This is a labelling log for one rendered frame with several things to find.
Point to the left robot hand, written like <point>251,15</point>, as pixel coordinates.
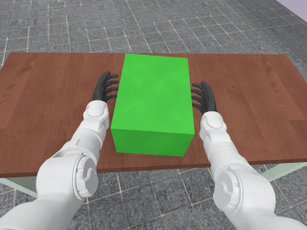
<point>101,90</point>

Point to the carton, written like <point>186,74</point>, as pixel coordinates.
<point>153,113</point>

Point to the right robot forearm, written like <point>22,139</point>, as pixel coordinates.
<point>219,149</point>

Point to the table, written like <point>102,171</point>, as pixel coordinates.
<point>262,99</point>

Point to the left robot forearm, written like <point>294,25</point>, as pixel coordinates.
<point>90,135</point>

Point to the right robot upper arm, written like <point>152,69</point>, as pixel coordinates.
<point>248,201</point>

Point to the right robot hand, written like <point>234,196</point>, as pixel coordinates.
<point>207,100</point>

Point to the left robot upper arm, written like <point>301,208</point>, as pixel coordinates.
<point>63,184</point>

